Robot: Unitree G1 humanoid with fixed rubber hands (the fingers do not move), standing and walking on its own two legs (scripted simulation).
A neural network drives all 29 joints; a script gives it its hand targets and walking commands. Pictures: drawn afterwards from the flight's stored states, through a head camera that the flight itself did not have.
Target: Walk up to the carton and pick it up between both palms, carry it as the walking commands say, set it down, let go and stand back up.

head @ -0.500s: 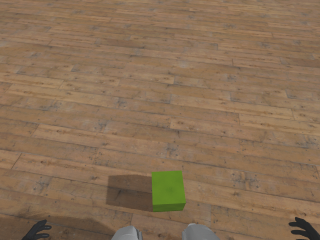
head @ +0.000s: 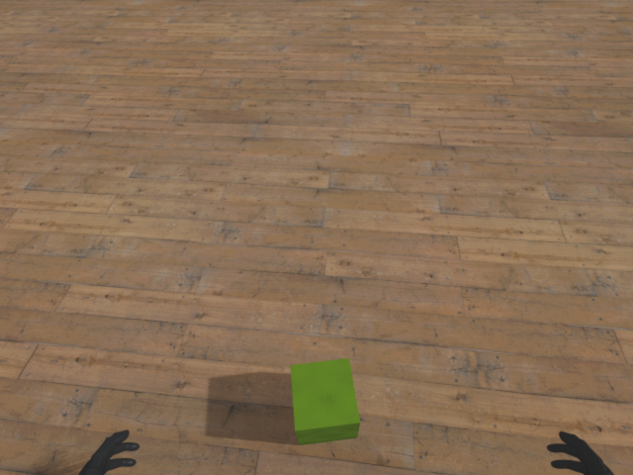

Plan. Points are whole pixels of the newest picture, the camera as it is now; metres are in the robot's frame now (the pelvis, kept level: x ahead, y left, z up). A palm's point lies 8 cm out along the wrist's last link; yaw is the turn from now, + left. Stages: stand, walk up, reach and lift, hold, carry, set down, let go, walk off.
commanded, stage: walk up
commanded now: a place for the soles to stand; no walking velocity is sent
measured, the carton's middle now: (324, 401) +0.40 +0.02 -0.68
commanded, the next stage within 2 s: reach and lift in 0.76 s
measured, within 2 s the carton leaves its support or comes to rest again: neither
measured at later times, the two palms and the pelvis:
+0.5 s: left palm out of the picture +0.12 +0.32 -0.09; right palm out of the picture +0.11 -0.32 -0.09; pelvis +0.01 +0.00 +0.01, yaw +0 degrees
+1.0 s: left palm (104, 451) +0.16 +0.31 -0.09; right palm (564, 447) +0.16 -0.29 -0.08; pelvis -0.01 +0.01 +0.00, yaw +2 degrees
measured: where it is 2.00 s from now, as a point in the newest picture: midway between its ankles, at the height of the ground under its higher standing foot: outside the picture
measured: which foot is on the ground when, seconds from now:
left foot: down 0.00-1.00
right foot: down 0.00-1.00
